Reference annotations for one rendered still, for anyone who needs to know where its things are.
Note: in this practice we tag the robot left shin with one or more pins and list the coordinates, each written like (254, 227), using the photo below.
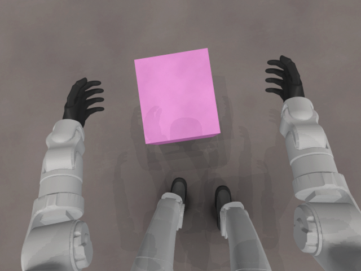
(170, 195)

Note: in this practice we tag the robot left upper arm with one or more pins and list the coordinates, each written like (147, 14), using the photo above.
(63, 246)

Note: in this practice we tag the robot right upper arm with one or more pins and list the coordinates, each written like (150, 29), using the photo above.
(331, 233)

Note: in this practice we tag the right robot hand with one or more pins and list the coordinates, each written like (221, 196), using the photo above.
(291, 84)

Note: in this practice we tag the robot left thigh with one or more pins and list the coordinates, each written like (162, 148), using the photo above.
(156, 253)

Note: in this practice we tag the carton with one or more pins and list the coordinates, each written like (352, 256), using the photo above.
(177, 97)

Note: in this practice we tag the robot right forearm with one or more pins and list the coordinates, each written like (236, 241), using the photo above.
(316, 178)

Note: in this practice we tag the left robot hand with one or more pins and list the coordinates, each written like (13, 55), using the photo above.
(76, 105)

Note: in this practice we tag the robot left forearm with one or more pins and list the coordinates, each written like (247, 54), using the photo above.
(60, 192)

